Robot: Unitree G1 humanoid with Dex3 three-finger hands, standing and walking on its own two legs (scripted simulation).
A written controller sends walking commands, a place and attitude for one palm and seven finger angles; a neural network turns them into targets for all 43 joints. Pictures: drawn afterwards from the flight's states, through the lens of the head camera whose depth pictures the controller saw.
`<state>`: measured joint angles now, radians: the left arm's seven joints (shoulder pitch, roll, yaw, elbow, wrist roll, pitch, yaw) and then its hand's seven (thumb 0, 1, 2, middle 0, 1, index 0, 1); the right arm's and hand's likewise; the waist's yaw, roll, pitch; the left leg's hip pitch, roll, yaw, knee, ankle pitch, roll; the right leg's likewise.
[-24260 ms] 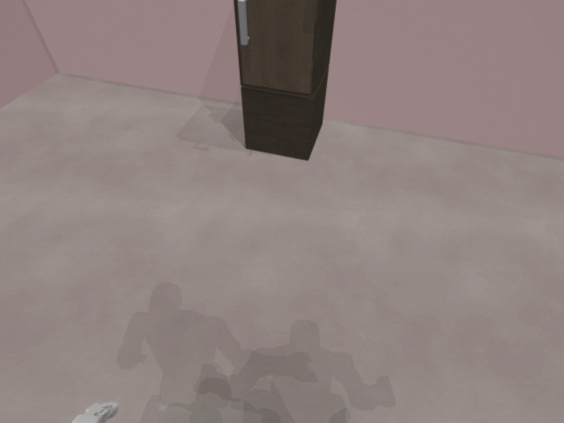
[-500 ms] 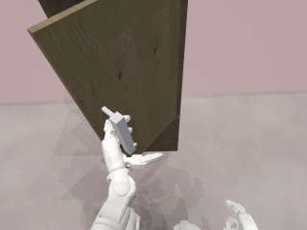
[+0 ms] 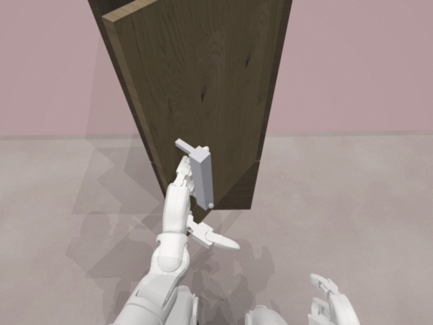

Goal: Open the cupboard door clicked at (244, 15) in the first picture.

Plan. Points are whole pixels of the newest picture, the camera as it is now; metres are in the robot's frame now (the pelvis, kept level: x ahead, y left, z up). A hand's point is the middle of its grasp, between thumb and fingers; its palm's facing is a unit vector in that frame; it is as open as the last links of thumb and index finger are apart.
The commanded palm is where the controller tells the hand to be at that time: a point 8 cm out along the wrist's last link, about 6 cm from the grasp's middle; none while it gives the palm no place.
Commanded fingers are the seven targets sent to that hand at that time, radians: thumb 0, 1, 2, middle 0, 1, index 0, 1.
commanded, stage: slide the hand sideways off the handle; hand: left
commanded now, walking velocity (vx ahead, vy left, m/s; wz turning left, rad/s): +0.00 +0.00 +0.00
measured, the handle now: (194, 176) +0.38 +0.06 +0.05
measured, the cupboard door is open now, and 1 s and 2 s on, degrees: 50 51 51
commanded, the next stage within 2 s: draw the hand back to the body in 1.06 s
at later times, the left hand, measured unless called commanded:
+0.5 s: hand (198, 227) +0.28 +0.04 +0.05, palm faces -0.05 -1.00 +0.00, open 16.3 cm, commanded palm +0.25 +0.10 +0.04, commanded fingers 0.00 -0.50 0.30 -0.15 -0.30 -0.15 -0.30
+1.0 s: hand (176, 252) +0.24 +0.08 +0.05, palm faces +0.02 -1.00 +0.00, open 16.3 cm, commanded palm +0.20 +0.13 +0.04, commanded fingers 0.00 -0.50 0.30 -0.15 -0.30 -0.15 -0.30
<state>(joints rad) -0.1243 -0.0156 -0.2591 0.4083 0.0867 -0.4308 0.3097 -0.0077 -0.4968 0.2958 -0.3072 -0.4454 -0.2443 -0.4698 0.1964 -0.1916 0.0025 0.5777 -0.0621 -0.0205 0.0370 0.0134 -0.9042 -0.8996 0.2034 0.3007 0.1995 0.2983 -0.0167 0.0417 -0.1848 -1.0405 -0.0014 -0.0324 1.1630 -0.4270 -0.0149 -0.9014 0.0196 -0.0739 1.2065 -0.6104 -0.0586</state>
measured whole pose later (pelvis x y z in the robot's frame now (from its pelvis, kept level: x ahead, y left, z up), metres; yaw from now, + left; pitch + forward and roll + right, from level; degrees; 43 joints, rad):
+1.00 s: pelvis +0.02 +0.00 +0.00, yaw -1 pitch +17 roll +0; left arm 0.44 0.06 -0.22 -0.07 -0.02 -0.45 0.12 -0.01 -0.50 0.30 -0.15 -0.30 -0.15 -0.30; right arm 0.22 -0.21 0.02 0.42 -0.02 0.02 0.01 0.01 -0.90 -0.90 0.20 0.30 0.20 0.30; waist 0.01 0.04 -0.18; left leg -1.02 0.01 -0.02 1.20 -0.48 -0.02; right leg -0.88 0.03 -0.06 1.23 -0.65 -0.06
